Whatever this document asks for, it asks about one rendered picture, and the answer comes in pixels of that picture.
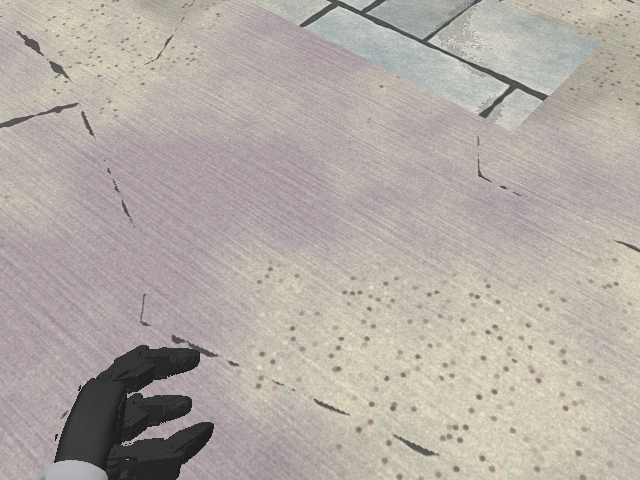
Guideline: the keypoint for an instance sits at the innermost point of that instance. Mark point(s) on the left robot forearm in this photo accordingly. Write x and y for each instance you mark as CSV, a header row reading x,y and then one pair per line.
x,y
72,470

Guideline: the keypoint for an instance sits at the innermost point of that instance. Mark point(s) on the left robot hand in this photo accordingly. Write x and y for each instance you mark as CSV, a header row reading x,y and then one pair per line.
x,y
102,417

